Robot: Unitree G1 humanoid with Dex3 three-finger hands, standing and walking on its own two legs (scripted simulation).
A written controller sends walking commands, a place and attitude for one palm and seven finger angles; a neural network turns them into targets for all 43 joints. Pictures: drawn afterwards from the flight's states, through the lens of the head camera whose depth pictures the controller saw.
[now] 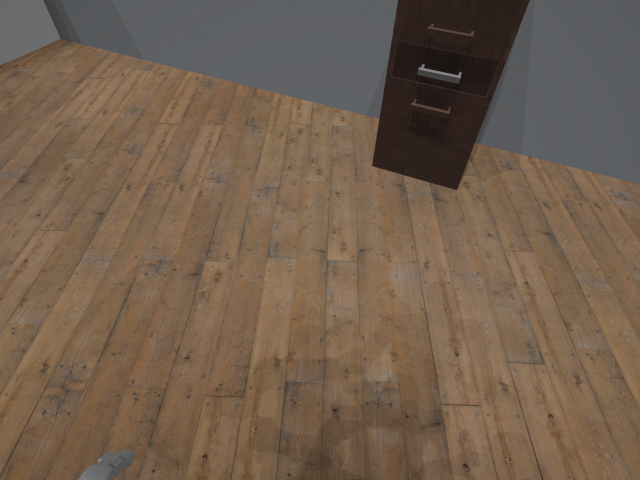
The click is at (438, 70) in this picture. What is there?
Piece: drawer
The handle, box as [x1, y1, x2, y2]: [417, 64, 461, 83]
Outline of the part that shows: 417,74 457,83 459,81 461,73 459,72 457,75 426,69 423,67 424,64 422,64 419,67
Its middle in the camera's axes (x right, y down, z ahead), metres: +0.47 -0.65 +1.51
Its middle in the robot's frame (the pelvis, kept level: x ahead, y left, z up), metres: +1.56 -0.41 -0.21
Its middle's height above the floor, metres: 0.56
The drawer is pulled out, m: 0.00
